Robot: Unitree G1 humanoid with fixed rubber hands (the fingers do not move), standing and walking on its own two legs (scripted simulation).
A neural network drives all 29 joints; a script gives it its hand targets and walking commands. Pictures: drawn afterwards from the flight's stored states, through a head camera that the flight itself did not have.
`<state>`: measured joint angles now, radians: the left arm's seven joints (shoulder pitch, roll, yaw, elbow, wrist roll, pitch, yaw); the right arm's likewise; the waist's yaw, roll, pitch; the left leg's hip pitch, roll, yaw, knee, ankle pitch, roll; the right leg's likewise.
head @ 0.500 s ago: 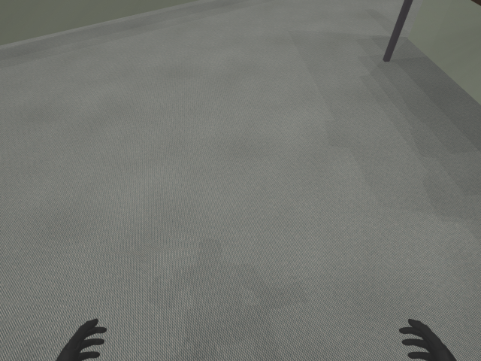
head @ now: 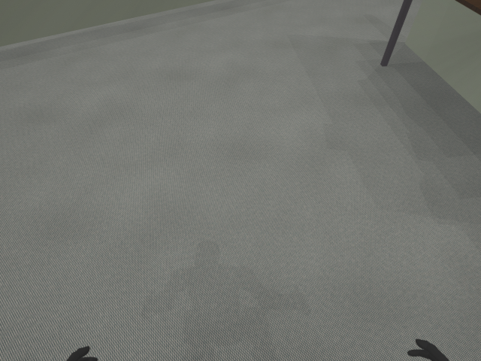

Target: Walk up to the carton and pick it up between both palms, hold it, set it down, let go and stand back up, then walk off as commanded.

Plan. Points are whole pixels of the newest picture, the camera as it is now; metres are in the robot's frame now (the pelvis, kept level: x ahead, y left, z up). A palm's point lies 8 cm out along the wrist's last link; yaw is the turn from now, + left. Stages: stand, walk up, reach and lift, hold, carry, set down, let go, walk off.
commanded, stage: stand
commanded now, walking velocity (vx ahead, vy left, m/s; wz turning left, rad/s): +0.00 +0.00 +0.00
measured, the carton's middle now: out of the picture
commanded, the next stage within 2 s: none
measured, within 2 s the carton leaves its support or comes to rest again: neither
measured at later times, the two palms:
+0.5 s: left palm out of the picture +0.11 +0.32 -0.10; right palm out of the picture +0.11 -0.32 -0.10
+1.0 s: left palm out of the picture +0.12 +0.32 -0.10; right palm out of the picture +0.11 -0.32 -0.10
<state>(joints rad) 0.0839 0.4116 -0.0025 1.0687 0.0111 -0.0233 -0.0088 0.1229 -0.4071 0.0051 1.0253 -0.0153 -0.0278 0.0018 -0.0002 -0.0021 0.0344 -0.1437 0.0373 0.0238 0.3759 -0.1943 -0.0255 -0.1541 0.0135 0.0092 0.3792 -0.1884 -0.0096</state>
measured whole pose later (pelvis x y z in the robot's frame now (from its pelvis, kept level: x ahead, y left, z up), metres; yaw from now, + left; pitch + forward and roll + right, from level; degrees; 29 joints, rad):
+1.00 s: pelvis +0.01 +0.00 +0.00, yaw -1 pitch -1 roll +0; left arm 0.07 0.41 0.01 1.08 0.01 -0.01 0.00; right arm 0.10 -0.41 0.00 1.04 -0.01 -0.02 0.00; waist -0.01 0.00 0.03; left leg -0.11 0.04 0.03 0.33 -0.19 -0.03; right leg -0.13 0.01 0.02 0.34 -0.18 -0.01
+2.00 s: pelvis +0.02 +0.00 +0.00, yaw -1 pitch -1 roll +0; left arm 0.08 0.42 0.01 1.07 0.01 -0.02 0.00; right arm 0.10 -0.41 0.00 1.05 -0.01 -0.02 0.00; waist 0.00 0.00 0.03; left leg -0.11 0.04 0.03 0.33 -0.20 -0.03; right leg -0.13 0.01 0.02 0.33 -0.18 0.00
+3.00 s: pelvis +0.02 +0.00 +0.00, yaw -1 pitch -1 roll +0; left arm 0.08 0.42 0.01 1.08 0.01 -0.02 0.00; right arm 0.10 -0.41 0.00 1.05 -0.01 -0.02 0.00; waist 0.00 0.00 0.03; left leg -0.10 0.05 0.03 0.32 -0.19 -0.03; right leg -0.12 0.01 0.02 0.33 -0.18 -0.01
